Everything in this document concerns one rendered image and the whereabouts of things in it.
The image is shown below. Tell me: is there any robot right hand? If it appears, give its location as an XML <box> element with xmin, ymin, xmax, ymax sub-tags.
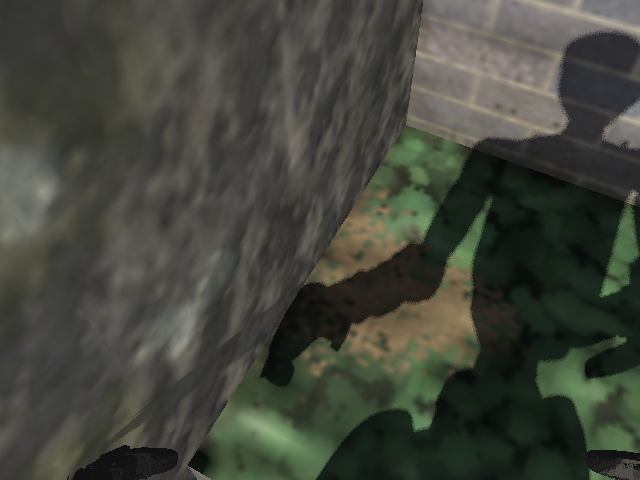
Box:
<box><xmin>585</xmin><ymin>450</ymin><xmax>640</xmax><ymax>480</ymax></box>

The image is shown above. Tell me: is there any robot left hand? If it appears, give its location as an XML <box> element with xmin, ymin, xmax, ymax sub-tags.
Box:
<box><xmin>67</xmin><ymin>445</ymin><xmax>178</xmax><ymax>480</ymax></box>

